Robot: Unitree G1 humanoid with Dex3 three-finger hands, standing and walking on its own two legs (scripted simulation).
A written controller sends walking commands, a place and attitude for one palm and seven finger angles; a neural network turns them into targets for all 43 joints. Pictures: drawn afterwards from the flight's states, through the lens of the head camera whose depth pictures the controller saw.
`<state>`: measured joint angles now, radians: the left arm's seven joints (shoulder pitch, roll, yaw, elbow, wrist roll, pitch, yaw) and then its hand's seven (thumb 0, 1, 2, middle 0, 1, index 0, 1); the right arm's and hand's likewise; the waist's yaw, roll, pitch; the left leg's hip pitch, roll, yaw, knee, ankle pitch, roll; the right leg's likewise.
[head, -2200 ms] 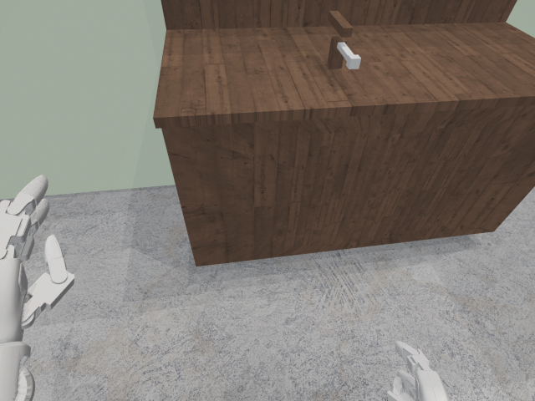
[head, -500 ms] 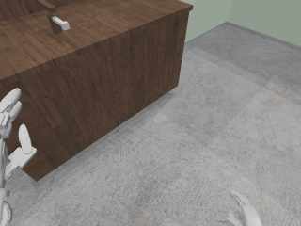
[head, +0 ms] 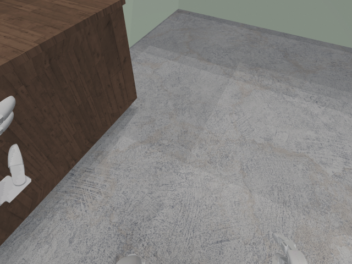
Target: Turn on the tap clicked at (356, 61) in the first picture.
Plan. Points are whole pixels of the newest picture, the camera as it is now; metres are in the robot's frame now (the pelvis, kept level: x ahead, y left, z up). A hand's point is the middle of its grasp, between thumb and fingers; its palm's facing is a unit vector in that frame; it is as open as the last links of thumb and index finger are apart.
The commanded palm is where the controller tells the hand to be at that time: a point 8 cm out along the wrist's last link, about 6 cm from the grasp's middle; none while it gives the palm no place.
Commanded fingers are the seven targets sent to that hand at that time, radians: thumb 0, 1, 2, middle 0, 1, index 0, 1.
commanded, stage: walk to a spot facing it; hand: left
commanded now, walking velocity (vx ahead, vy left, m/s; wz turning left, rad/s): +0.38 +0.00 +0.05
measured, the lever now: out of the picture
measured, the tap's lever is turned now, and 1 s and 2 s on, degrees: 0 0 0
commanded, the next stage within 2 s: turn to face it in 0.60 s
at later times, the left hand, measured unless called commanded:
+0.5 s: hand (74, 111) +0.36 +0.20 +0.18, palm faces +0.41 -0.79 -0.46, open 7.4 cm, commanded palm +0.30 +0.25 +0.19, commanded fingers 0.00 0.90 0.90 -0.20 -0.30 -0.20 -0.30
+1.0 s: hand (84, 75) +0.45 +0.21 +0.20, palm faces +0.49 -0.70 -0.52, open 7.4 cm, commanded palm +0.40 +0.24 +0.19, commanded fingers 0.00 0.90 0.90 -0.20 -0.30 -0.20 -0.30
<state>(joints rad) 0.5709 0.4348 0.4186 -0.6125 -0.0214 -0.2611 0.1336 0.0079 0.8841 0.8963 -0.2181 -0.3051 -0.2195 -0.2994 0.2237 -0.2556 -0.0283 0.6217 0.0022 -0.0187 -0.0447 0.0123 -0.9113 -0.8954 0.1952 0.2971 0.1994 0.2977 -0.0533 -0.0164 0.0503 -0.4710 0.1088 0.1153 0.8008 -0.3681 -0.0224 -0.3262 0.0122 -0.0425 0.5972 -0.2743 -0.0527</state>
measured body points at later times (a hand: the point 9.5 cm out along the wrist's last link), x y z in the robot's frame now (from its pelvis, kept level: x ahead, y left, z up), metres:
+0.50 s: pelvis +0.15 -0.04 +0.00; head +0.18 -0.06 +0.45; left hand +0.33 +0.24 +0.20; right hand +0.30 -0.25 -0.11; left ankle +0.14 +0.10 -0.65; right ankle +0.11 -0.12 -0.73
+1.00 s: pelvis +0.29 -0.06 +0.00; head +0.33 -0.06 +0.45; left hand +0.42 +0.24 +0.22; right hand +0.49 -0.23 -0.10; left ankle +0.32 +0.08 -0.73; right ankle +0.34 -0.20 -0.72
